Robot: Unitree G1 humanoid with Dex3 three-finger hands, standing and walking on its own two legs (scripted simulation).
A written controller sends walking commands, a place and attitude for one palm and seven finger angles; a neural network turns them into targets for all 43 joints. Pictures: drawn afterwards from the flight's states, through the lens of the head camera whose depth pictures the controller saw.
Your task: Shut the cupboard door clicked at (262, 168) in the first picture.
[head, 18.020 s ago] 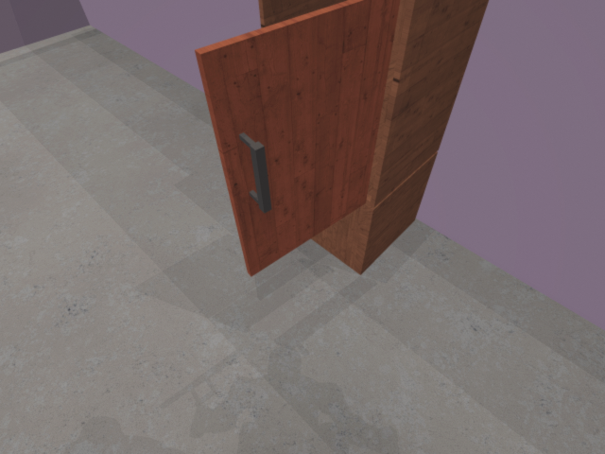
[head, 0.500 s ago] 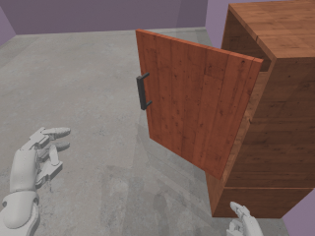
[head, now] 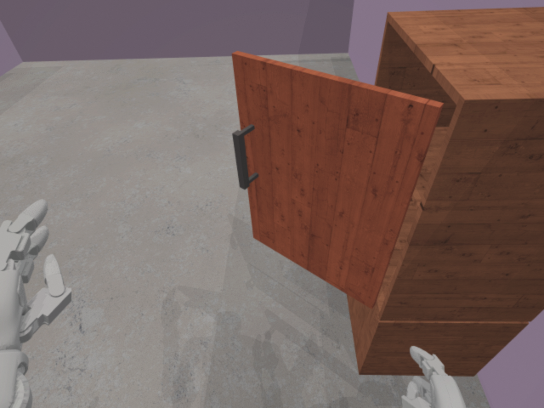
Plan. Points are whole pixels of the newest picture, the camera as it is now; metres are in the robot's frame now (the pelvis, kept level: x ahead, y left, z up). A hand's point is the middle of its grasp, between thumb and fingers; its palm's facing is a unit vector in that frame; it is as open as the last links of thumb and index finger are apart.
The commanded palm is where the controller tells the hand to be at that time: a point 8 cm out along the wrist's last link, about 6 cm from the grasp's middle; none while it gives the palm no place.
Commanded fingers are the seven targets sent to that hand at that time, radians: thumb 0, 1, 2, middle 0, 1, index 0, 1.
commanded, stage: step back with the hand held close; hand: left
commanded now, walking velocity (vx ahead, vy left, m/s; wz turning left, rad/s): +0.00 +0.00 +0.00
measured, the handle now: (247, 157) +0.67 +0.15 +0.01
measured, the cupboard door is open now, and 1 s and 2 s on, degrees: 53 53 53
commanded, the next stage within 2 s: stop stepping back and stand still in 1.90 s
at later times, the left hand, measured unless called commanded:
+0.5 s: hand (52, 294) +0.19 +0.28 +0.15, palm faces +0.38 -0.77 -0.51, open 7.4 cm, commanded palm +0.13 +0.32 +0.17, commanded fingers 0.00 0.90 0.90 -0.20 -0.30 -0.20 -0.30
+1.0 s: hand (0, 350) +0.12 +0.29 +0.16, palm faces +0.48 -0.77 -0.41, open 7.4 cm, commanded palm +0.06 +0.33 +0.17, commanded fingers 0.00 0.90 0.90 -0.20 -0.30 -0.20 -0.30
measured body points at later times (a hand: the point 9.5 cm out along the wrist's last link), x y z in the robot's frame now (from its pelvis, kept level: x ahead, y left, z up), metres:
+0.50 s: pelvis -0.02 +0.02 -0.01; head -0.01 +0.01 +0.44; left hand +0.16 +0.32 +0.18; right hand +0.15 -0.24 -0.09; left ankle -0.01 +0.10 -0.74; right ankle +0.00 -0.10 -0.74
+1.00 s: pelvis -0.08 +0.03 -0.03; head -0.08 +0.04 +0.42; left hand +0.09 +0.33 +0.18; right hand +0.07 -0.22 -0.10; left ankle -0.01 +0.10 -0.74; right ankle +0.00 -0.10 -0.74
